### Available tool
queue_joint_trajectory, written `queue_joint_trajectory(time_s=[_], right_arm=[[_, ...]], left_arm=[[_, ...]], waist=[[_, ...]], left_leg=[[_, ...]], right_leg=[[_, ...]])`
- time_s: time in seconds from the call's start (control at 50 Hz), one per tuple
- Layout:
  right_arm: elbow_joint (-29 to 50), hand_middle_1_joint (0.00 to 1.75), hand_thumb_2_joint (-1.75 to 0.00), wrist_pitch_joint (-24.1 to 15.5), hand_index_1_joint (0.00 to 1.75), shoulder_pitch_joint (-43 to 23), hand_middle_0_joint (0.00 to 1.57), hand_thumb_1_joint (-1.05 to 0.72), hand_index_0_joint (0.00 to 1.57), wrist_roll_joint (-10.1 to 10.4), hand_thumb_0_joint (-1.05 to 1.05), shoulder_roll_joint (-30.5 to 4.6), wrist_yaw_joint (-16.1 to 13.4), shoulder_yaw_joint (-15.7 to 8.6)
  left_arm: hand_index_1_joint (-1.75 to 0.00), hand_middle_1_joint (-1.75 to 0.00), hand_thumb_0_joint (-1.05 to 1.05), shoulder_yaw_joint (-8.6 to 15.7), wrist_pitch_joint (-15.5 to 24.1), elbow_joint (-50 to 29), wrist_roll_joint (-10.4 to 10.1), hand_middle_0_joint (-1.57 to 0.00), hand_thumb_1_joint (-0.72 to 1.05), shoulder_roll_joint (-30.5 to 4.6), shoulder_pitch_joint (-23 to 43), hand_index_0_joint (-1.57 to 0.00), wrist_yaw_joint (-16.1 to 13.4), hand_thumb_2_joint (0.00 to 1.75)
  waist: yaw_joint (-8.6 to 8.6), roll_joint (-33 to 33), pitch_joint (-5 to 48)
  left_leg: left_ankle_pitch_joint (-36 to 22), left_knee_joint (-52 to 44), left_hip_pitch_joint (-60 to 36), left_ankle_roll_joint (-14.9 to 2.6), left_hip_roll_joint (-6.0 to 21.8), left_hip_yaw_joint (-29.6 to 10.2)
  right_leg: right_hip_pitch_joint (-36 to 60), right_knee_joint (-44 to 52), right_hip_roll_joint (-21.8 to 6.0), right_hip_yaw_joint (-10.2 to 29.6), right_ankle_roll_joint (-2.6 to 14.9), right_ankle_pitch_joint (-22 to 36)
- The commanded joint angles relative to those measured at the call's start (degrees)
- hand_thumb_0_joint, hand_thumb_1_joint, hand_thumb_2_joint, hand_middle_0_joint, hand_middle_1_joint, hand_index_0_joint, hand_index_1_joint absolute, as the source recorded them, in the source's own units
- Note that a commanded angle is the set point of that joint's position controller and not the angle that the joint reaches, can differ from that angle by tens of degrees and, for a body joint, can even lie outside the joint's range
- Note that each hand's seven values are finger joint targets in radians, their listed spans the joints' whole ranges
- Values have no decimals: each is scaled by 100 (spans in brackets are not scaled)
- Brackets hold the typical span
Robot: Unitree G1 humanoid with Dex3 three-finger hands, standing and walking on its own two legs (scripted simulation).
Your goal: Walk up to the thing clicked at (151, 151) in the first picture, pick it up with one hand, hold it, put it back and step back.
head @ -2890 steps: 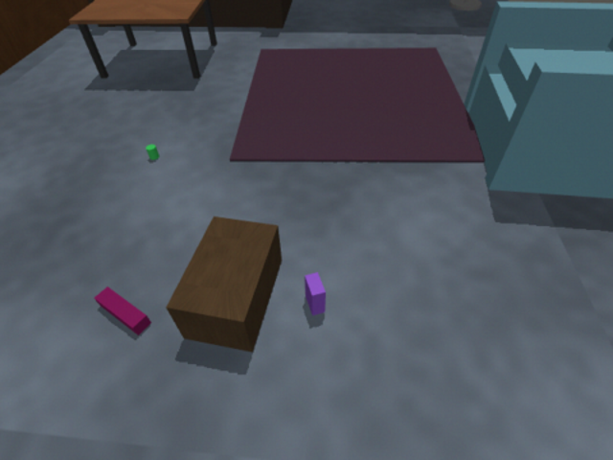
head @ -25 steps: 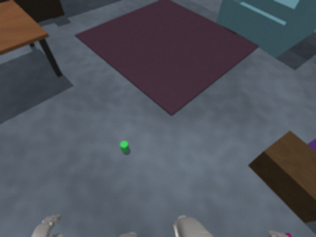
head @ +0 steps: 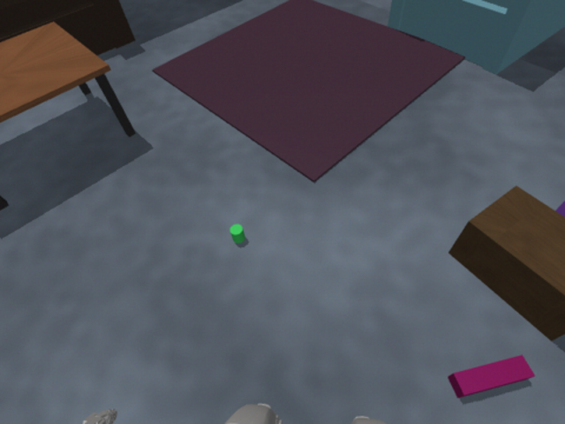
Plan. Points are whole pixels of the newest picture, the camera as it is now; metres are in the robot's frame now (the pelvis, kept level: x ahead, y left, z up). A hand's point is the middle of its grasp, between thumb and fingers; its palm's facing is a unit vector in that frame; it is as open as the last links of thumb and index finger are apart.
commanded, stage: step back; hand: left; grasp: from above
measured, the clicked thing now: (237, 233) +0.87 +0.28 -0.73
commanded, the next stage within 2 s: stand in 1.58 s
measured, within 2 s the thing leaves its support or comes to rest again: neither
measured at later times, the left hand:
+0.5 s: hand out of the picture -0.13 +0.24 -0.15, palm faces -0.04 -0.92 -0.40, open 7.4 cm
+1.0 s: hand out of the picture -0.18 +0.25 -0.14, palm faces +0.04 -0.92 -0.40, open 7.4 cm
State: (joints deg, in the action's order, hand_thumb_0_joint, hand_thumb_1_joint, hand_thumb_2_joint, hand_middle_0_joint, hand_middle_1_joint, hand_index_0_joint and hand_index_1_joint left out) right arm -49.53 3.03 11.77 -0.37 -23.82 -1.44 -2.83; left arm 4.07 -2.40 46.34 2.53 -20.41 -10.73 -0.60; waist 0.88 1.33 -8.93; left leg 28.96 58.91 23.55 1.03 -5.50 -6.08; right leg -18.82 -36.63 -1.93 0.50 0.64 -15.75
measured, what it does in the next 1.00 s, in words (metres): walks backwards: left foot, then right foot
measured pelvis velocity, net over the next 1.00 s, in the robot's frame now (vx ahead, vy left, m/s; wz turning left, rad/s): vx -0.23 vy -0.03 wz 0.02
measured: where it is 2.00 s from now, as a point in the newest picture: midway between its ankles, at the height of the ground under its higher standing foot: outside the picture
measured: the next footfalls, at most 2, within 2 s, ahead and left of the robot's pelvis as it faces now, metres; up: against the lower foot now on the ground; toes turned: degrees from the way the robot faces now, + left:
left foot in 0.10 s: -0.02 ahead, +0.12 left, +0.00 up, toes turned +0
right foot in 0.44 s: -0.16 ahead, -0.14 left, +0.00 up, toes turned +2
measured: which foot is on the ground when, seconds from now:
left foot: up 0.00-0.08, down 0.10-0.46, up 0.48-0.72, down 0.74-1.00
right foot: down 0.00-0.10, up 0.12-0.42, down 0.44-1.00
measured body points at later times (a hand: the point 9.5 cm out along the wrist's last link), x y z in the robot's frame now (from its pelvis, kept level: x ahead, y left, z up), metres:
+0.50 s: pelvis -0.19 -0.03 -0.01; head -0.15 -0.04 +0.44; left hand -0.12 +0.29 -0.12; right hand -0.06 -0.34 -0.12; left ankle -0.08 +0.12 -0.71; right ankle -0.22 -0.14 -0.73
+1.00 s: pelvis -0.23 -0.03 +0.00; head -0.23 -0.03 +0.45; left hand -0.18 +0.30 -0.11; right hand -0.16 -0.34 -0.13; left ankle -0.21 +0.11 -0.73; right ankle -0.21 -0.14 -0.73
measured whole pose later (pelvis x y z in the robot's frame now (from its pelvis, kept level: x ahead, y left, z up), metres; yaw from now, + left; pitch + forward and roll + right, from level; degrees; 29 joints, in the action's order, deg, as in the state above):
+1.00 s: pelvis -0.23 -0.03 +0.00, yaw +1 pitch -3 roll +0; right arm -55.6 0.3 13.3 -1.9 -20.8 1.5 -2.6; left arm 4.3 1.5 56.7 1.7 -22.4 -13.4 1.2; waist 0.2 1.1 -3.5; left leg 19.2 36.1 14.9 -0.2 1.3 -2.6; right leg -14.0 -33.7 0.7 -2.0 1.5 -16.8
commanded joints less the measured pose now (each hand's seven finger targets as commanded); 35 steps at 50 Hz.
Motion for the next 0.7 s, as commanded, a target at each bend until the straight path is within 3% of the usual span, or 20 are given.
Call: queue_joint_trajectory(time_s=[0.0,0.04,0.06,0.08,0.1,0.12,0.16,0.18,0.22,0.28,0.34,0.38,0.4,0.42,0.44,0.46,0.5,0.52,0.62,0.68], right_arm=[[469,30,-90,-205,30,31,20,-90,20,-80,0,-783,-33,-264],[242,30,-90,-225,30,493,20,-90,20,-90,0,-777,-9,-313],[208,30,-90,-251,30,498,20,-90,20,-121,0,-916,-17,-362],[263,30,-90,-261,30,369,20,-90,20,-222,0,-1372,-20,-472],[419,30,-90,-236,30,19,20,-90,20,-161,0,-2016,55,-546],[455,30,-90,-269,30,-167,20,-90,20,-192,0,-1971,40,-573],[455,30,-90,-294,30,-602,20,-90,20,-210,0,-1377,-27,-350],[510,30,-90,-294,30,-739,20,-90,20,-195,0,-1302,-51,-331],[529,30,-90,-266,30,-718,20,-90,20,-195,0,-1140,-35,-314],[527,30,-90,-223,30,-331,20,-90,20,-198,0,-1174,-27,-354],[488,30,-90,-160,30,-326,20,-90,20,-205,0,-1364,4,-407],[477,30,-90,-75,30,-488,20,-90,20,-134,0,-1428,42,-411],[479,30,-90,-52,30,-457,20,-90,20,-123,0,-1175,58,-337],[594,30,-90,-80,30,-395,20,-90,20,-93,0,-738,76,-200],[703,30,-90,-92,30,-887,20,-90,20,-100,0,-810,-28,-277],[633,30,-90,-92,30,-951,20,-90,20,-83,0,-1104,-33,-371],[283,30,-90,-160,30,-449,20,-90,20,-31,0,-958,-5,-306],[227,30,-90,-187,30,-327,20,-90,20,-38,0,-933,5,-287],[179,30,-90,-304,30,-568,20,-90,20,-172,0,-884,163,-282],[-66,30,-90,-402,30,-172,20,-90,20,-152,0,-835,203,-305]], left_arm=[[-30,-30,0,423,83,-612,-54,-20,90,-1555,174,-20,-179,90],[-30,-30,0,360,11,-679,-132,-20,90,-1545,406,-20,-139,90],[-30,-30,0,293,-28,-674,-141,-20,90,-1386,302,-20,-118,90],[-30,-30,0,225,-42,-699,-165,-20,90,-1130,127,-20,-90,90],[-30,-30,0,315,-38,-763,-215,-20,90,-1282,529,-20,-158,90],[-30,-30,0,387,-58,-647,-123,-20,90,-1387,645,-20,-209,90],[-30,-30,0,373,-95,-436,-245,-20,90,-1273,374,-20,-175,90],[-30,-30,0,370,-91,-311,-248,-20,90,-1304,116,-20,-155,90],[-30,-30,0,377,-50,-203,-201,-20,90,-1308,-106,-20,-103,90],[-30,-30,0,314,16,-289,-148,-20,90,-1186,132,-20,-50,90],[-30,-30,0,295,120,-78,-132,-20,90,-1185,-66,-20,-17,90],[-30,-30,0,304,195,311,-112,-20,90,-1102,-719,-20,7,90],[-30,-30,0,377,246,436,-26,-20,90,-1313,-858,-20,-9,90],[-30,-30,0,514,285,337,56,-20,90,-1755,-752,-20,-23,90],[-30,-30,0,622,263,85,45,-20,90,-2392,-288,-20,-49,90],[-30,-30,0,599,306,-25,21,-20,90,-2316,90,-20,-71,90],[-30,-30,0,400,372,-34,-14,-20,90,-1676,585,-20,-92,90],[-30,-30,0,421,388,-13,3,-20,90,-1613,503,-20,-90,90],[-30,-30,0,473,442,130,54,-20,90,-1745,-85,-20,-20,90],[-30,-30,0,401,367,136,-15,-20,90,-1781,139,-20,32,90]], waist=[[113,-1392,1135],[-142,-1172,1256],[-113,-751,1267],[-18,371,1234],[-252,1257,1111],[-311,996,916],[64,297,860],[166,496,817],[142,565,883],[-180,800,987],[-210,1017,1362],[85,1014,1491],[96,504,1367],[82,-895,1069],[429,-1494,791],[268,-1136,380],[-187,-446,287],[-160,-752,454],[321,-1070,452],[44,-1154,476]], left_leg=[[46,-1729,-41,-74,398,394],[-1160,-3298,-924,-199,368,692],[-1812,-3661,-1282,-315,608,255],[-2417,-3864,-1705,-731,1760,-1333],[-3162,-4021,-777,-1649,2776,-2338],[-3085,-4090,-127,-1960,2987,-2585],[-3717,-3671,-460,-1502,2173,-1174],[-3617,-3599,-445,-1451,2119,-898],[-3540,-3419,-947,-1468,1911,-655],[-3474,-3329,-1550,-1562,2022,-749],[-2419,-3280,-1586,-1364,1927,-638],[-1815,-2959,-1103,-1044,1700,-326],[-1189,-2430,-236,-738,1413,-130],[-169,-1385,1192,-335,539,256],[541,-539,749,-87,275,-302],[258,194,481,-45,483,-715],[-495,385,638,-93,96,-475],[-553,337,509,-70,121,-298],[-112,-1549,355,19,509,216],[-376,-3046,-910,-131,492,635]], right_leg=[[1405,602,-1332,1291,1071,2688],[998,157,-1140,1075,835,2378],[538,-103,-915,963,548,1709],[-574,-1004,-216,532,213,252],[-660,-2167,573,260,11,-2125],[-460,-3160,612,937,17,-2250],[-709,-3883,756,1226,84,-1589],[-686,-4000,722,1056,54,-1395],[-785,-3542,642,780,-108,-1365],[-665,-2156,443,489,-243,-1570],[46,-366,334,16,-78,-1358],[955,1282,417,-266,127,-450],[1398,1406,163,372,246,-446],[1626,1810,-906,2220,581,-1320],[-166,2237,-2234,3434,1520,-1646],[-825,2321,-2323,3446,1667,-1733],[-168,1529,-1182,1563,992,133],[-16,1469,-1082,1350,921,216],[716,1702,-1197,1565,998,-1871],[92,1574,-1242,1421,912,-1904]])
